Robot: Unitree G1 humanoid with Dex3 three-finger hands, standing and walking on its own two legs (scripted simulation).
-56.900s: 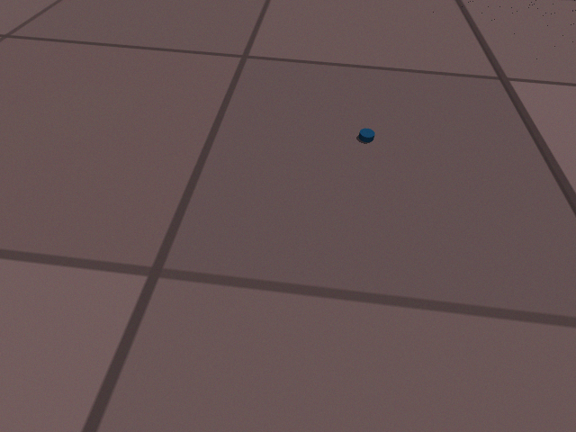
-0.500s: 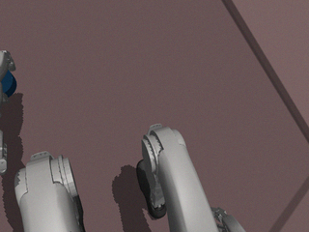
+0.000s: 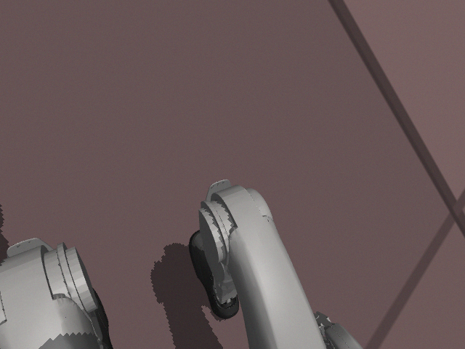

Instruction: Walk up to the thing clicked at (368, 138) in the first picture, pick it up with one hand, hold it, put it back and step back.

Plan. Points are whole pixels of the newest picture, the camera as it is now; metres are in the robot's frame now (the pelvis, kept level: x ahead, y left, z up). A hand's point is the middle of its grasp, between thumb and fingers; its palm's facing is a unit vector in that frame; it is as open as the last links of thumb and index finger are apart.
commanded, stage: rest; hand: left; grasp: from above
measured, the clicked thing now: out of the picture +0.50 +0.28 -0.25
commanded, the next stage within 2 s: open in 1.02 s
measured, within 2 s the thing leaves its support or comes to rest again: rests again in 0.70 s
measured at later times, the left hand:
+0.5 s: hand out of the picture +0.49 +0.26 -0.25, palm faces -0.47 -0.10 -0.88, open 9.8 cm
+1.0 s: hand out of the picture +0.50 +0.26 -0.26, palm faces -0.46 -0.10 -0.88, open 9.8 cm
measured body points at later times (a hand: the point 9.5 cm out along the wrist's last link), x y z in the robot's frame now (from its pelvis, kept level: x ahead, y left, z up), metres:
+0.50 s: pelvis +0.00 +0.00 +0.00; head +0.30 +0.10 +0.32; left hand +0.51 +0.27 -0.20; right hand +0.02 -0.25 -0.06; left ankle +0.06 +0.13 -0.28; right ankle +0.11 -0.13 -0.28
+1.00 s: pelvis +0.00 +0.01 +0.00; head +0.30 +0.11 +0.31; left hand +0.52 +0.26 -0.21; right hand +0.01 -0.24 -0.05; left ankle +0.06 +0.13 -0.28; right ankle +0.11 -0.13 -0.28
